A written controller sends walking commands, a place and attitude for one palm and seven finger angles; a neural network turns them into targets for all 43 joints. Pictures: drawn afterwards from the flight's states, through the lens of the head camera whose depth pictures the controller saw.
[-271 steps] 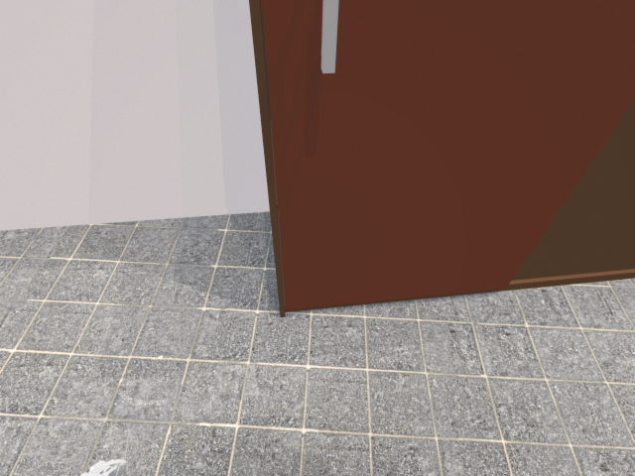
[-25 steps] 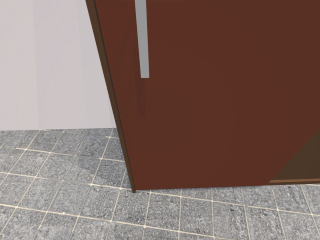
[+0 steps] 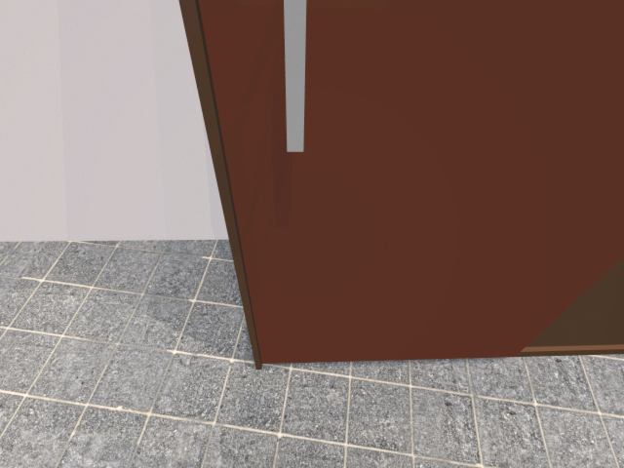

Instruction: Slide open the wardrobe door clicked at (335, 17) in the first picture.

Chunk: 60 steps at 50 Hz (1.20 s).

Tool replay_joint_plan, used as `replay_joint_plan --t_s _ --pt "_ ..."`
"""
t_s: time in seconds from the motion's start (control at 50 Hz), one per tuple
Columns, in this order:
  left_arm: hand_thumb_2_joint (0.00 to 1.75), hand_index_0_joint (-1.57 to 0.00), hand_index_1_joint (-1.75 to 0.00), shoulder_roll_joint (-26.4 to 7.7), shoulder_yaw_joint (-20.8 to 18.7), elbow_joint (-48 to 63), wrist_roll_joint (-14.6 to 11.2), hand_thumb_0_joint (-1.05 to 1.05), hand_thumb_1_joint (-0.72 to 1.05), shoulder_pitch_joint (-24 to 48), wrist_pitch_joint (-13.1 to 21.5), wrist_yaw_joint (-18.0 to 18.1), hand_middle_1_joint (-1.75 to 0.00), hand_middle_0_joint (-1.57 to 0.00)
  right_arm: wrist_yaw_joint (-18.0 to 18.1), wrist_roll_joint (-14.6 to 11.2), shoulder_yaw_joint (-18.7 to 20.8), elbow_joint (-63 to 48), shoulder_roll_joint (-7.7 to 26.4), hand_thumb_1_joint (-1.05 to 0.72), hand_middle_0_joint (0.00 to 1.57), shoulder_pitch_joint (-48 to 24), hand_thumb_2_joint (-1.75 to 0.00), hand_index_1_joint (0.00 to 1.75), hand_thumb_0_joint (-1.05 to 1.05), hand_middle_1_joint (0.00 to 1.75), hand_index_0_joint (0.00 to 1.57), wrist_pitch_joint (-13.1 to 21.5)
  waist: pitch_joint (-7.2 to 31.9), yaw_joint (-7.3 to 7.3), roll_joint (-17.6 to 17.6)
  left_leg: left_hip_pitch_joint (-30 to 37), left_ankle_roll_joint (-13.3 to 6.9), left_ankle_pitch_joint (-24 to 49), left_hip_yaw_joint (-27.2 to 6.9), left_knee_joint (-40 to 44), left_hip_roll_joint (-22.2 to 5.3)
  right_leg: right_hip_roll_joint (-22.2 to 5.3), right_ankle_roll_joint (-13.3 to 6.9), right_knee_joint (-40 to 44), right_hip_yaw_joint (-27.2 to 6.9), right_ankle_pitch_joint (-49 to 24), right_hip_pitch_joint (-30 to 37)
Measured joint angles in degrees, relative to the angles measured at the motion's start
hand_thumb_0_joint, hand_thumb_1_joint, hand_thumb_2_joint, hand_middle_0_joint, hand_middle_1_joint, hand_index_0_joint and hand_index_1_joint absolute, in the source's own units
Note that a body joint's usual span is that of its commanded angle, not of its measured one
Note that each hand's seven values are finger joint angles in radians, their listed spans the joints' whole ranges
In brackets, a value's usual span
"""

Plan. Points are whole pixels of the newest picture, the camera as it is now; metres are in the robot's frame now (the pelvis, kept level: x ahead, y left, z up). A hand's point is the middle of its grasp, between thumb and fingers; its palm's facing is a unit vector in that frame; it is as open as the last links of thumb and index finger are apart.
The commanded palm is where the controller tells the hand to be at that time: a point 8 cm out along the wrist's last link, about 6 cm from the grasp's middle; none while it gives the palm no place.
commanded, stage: raise the hand with hooked fingers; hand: left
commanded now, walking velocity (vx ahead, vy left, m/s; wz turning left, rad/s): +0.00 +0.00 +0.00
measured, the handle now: (294, 65) +0.50 +0.06 +0.27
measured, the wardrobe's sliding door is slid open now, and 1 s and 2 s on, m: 0.00 0.00 0.00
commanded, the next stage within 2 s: none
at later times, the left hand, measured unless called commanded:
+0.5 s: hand (156, 448) +0.15 +0.19 -0.01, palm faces +0.18 -0.98 -0.06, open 8.6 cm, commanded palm +0.13 +0.25 +0.02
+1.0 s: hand (109, 353) +0.20 +0.22 +0.11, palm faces +0.17 -0.98 -0.08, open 11.6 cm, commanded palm +0.17 +0.27 +0.13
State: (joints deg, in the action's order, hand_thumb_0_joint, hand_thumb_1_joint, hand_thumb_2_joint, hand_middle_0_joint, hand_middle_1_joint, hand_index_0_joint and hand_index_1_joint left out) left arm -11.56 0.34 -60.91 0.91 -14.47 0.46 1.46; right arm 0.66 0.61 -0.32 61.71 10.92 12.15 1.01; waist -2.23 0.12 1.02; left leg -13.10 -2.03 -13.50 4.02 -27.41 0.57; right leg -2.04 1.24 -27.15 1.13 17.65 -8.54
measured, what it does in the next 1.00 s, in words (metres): stands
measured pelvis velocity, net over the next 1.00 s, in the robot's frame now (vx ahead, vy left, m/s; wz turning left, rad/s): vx -0.01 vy -0.03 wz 0.02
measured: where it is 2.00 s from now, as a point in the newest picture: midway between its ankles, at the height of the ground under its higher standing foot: outside the picture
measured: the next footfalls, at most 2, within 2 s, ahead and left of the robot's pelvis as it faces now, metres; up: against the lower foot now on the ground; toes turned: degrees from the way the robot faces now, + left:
none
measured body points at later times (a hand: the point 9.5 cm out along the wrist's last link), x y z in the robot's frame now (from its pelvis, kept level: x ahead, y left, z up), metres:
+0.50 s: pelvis -0.03 -0.04 -0.06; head -0.01 -0.03 +0.39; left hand +0.13 +0.24 +0.00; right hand +0.19 -0.28 -0.10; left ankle +0.01 +0.09 -0.74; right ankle -0.03 -0.13 -0.74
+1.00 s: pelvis -0.01 -0.03 -0.02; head -0.01 -0.05 +0.43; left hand +0.19 +0.27 +0.12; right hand +0.17 -0.29 -0.09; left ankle +0.01 +0.09 -0.74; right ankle -0.03 -0.13 -0.74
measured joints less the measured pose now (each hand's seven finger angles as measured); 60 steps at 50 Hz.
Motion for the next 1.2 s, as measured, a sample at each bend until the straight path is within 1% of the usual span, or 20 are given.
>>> replay_joint_plan --t_s 0.1,0.12,0.14,0.18,0.22,0.26,0.3,0.34,0.38,0.4,0.44,0.5,0.56,0.6,0.66,0.74,0.8,0.86,0.98,1.2 --pt "0.90 -0.20 -0.30 -0.4 0.4 -0.4 0.2 0.00 0.91 -0.4 0.0 -0.1 -0.30 -0.20 -0.1 0.0 0.0 -0.3 0.5 -0.91 0.20 -0.9 -0.90 0.30 0.01 0.30 0.20 -0.2 -0.4 0.00 0.0 0.5 0.0 0.2 -0.1 0.5 0.1 0.0 0.1 0.7 0.1 -0.3 0.6" --pt "0.89 -0.20 -0.30 -0.2 -1.6 8.0 -1.7 0.01 0.91 -3.0 -3.2 -0.3 -0.30 -0.20 0.0 -0.3 0.0 -2.9 0.6 -0.91 0.20 0.3 -0.90 0.30 0.01 0.30 0.20 0.6 -0.3 -0.12 0.1 -0.1 0.0 0.2 -0.4 0.3 0.2 -0.1 0.0 0.5 0.4 -0.2 0.2" --pt "0.89 -0.20 -0.30 -0.1 -3.2 19.2 -3.6 0.01 0.91 -6.6 -4.3 0.7 -0.31 -0.20 0.7 -0.8 -0.2 -5.8 0.6 -0.91 0.20 2.1 -0.90 0.30 0.01 0.30 0.20 3.0 0.2 0.40 0.6 -0.4 0.1 0.3 -0.2 0.5 0.4 -0.4 -0.4 -0.8 0.3 0.1 -0.9" --pt "0.89 -0.20 -0.31 -0.1 -4.1 37.0 -6.6 0.01 0.90 -11.9 -2.0 3.7 -0.31 -0.20 1.6 -1.7 -0.2 -10.2 0.3 -0.91 0.20 3.9 -0.90 0.30 0.01 0.30 0.20 7.8 1.5 0.25 1.6 -1.5 0.3 0.4 0.2 0.2 1.2 -1.3 -1.2 -4.4 0.1 1.7 -3.5" --pt "0.88 -0.20 -0.32 0.7 -5.0 48.6 -8.4 0.02 0.88 -12.3 1.5 4.5 -0.32 -0.20 1.9 -1.9 0.3 -14.7 0.5 -0.91 0.20 4.3 -0.90 0.30 0.01 0.30 0.20 11.4 2.1 -0.82 1.1 -4.1 0.3 -0.4 -0.6 -2.7 1.3 -1.5 -0.6 -6.3 0.8 3.2 -5.2" --pt "0.87 -0.20 -0.33 1.5 -6.5 55.3 -9.6 0.01 0.86 -10.8 7.1 2.8 -0.34 -0.20 1.7 -1.3 1.0 -17.8 0.7 -0.90 0.20 3.5 -0.90 0.30 0.01 0.30 0.20 13.5 3.7 -1.44 0.3 -8.0 0.5 -1.7 -1.1 -6.5 0.7 -1.0 -0.4 -8.9 1.3 3.8 -8.5" --pt "0.86 -0.20 -0.35 1.6 -8.3 58.3 -11.0 0.01 0.82 -9.2 14.8 -0.9 -0.36 -0.20 0.8 -0.7 1.7 -20.2 0.8 -0.90 0.20 1.7 -0.90 0.30 0.01 0.30 0.20 14.4 5.8 -1.60 0.2 -12.9 1.0 -3.3 -1.1 -11.1 -0.2 -0.3 -1.0 -13.3 1.2 5.1 -13.4" --pt "0.84 -0.20 -0.38 1.4 -9.9 58.9 -12.7 0.01 0.79 -8.3 22.8 -6.4 -0.38 -0.20 -0.3 -0.3 2.4 -22.3 0.9 -0.90 0.20 -0.3 -0.90 0.30 0.01 0.30 0.21 14.9 7.5 -1.59 0.3 -18.3 1.5 -5.5 -1.0 -16.8 -1.2 0.4 -1.6 -19.0 0.9 7.2 -18.8" --pt "0.83 -0.21 -0.40 0.7 -11.2 59.1 -14.2 0.00 0.75 -8.7 27.0 -11.8 -0.41 -0.21 -0.9 -0.4 3.0 -24.6 1.3 -0.90 0.20 -2.1 -0.90 0.30 0.01 0.30 0.21 14.6 8.2 -1.16 0.5 -22.7 1.8 -7.7 -1.0 -22.2 -2.0 1.0 -1.9 -24.3 0.8 9.3 -23.3" --pt "0.82 -0.21 -0.42 0.2 -11.6 59.5 -14.8 0.00 0.73 -9.4 26.7 -13.8 -0.42 -0.21 -0.9 -0.7 3.3 -25.7 1.5 -0.90 0.20 -2.6 -0.90 0.30 0.01 0.30 0.21 14.3 8.2 -0.81 0.5 -24.0 2.1 -8.5 -1.2 -24.2 -2.2 1.2 -1.8 -26.3 0.9 10.1 -24.6" --pt "0.80 -0.22 -0.44 -0.7 -12.3 60.5 -16.3 0.00 0.68 -11.6 23.3 -15.9 -0.45 -0.21 -0.1 -1.4 3.6 -27.8 2.1 -0.90 0.20 -2.9 -0.90 0.30 0.01 0.30 0.21 13.4 8.0 0.03 0.1 -25.4 2.4 -8.4 -1.9 -26.7 -2.6 1.6 -2.6 -28.9 1.5 11.7 -25.6" --pt "0.77 -0.22 -0.49 -1.8 -14.0 61.7 -17.8 0.01 0.61 -14.5 18.9 -14.9 -0.49 -0.22 1.9 -2.1 3.2 -29.1 2.8 -0.90 0.20 -2.3 -0.90 0.30 0.02 0.30 0.20 13.2 7.5 1.21 -0.5 -25.5 3.0 -10.1 -3.5 -28.2 -2.7 1.8 -3.4 -29.5 3.0 12.4 -24.9" --pt "0.74 -0.23 -0.53 -2.3 -15.6 63.9 -18.1 0.01 0.54 -14.4 19.0 -13.1 -0.54 -0.23 3.4 -2.1 2.3 -28.1 3.3 -0.90 0.20 -1.3 -0.90 0.30 0.02 0.30 0.20 14.5 6.4 2.38 -1.2 -24.9 3.6 -10.0 -5.4 -28.0 -2.9 2.3 -3.9 -28.1 4.9 12.1 -23.1" --pt "0.72 -0.23 -0.56 -2.7 -16.2 65.1 -18.5 0.01 0.49 -12.7 20.0 -13.6 -0.57 -0.23 4.2 -2.2 1.4 -26.5 3.3 -0.90 0.20 -1.0 -0.90 0.30 0.02 0.30 0.20 15.3 5.7 2.86 -1.7 -24.1 3.8 -9.5 -6.4 -27.2 -3.0 2.5 -4.2 -26.7 5.9 11.6 -21.7" --pt "0.69 -0.23 -0.61 -4.1 -16.8 65.4 -19.4 0.01 0.42 -8.9 19.1 -16.6 -0.61 -0.23 5.1 -2.6 0.0 -24.1 3.0 -0.90 0.20 -0.6 -0.90 0.30 0.02 0.30 0.20 15.9 4.8 2.96 -2.3 -22.0 4.0 -8.5 -6.9 -25.0 -3.1 2.8 -4.3 -24.2 6.4 10.5 -19.4" --pt "0.65 -0.24 -0.67 -6.9 -18.0 63.3 -20.9 0.01 0.33 -4.5 12.9 -19.9 -0.67 -0.24 6.1 -3.3 -1.3 -22.6 2.2 -0.90 0.20 0.2 -0.90 0.30 0.02 0.30 0.21 15.6 4.3 2.09 -2.7 -17.9 4.1 -6.8 -5.9 -20.3 -3.1 2.9 -4.1 -20.2 5.4 8.8 -16.1" --pt "0.62 -0.25 -0.71 -8.2 -20.3 62.5 -22.2 0.01 0.26 -3.6 8.5 -20.0 -0.72 -0.25 6.3 -3.6 -1.6 -22.6 2.1 -0.90 0.20 1.1 -0.90 0.30 0.02 0.30 0.21 15.6 4.4 1.15 -2.7 -14.7 4.1 -5.7 -4.6 -16.7 -3.1 2.8 -3.8 -17.4 4.2 7.7 -13.7" --pt "0.59 -0.25 -0.76 -8.0 -22.2 64.3 -23.0 0.01 0.19 -4.5 6.8 -19.0 -0.76 -0.25 6.0 -3.9 -1.1 -22.9 2.7 -0.90 0.20 2.2 -0.90 0.30 0.02 0.30 0.21 16.1 4.6 0.73 -2.7 -11.9 3.9 -5.1 -3.6 -14.0 -3.0 2.7 -3.4 -15.0 3.2 6.8 -11.5" --pt "0.53 -0.26 -0.85 -7.1 -22.5 68.6 -22.9 0.00 0.05 -4.3 4.8 -18.3 -0.85 -0.26 6.3 -4.5 0.1 -22.6 4.5 -0.90 0.20 2.9 -0.90 0.30 0.02 0.30 0.21 16.6 4.5 1.81 -2.4 -7.9 3.0 -4.3 -2.7 -10.6 -2.4 2.2 -2.7 -11.1 2.4 5.5 -7.5" --pt "0.42 -0.28 -1.01 -9.8 -22.8 72.8 -21.3 0.00 -0.21 4.6 -5.5 -16.5 -1.02 -0.28 7.2 -5.0 -2.0 -23.3 3.3 -0.90 0.20 -1.8 -0.90 0.30 0.02 0.30 0.20 15.4 3.0 3.79 -2.2 -1.2 1.9 -1.4 -3.0 -4.8 -1.5 1.6 -1.9 -3.6 2.8 1.8 0.2"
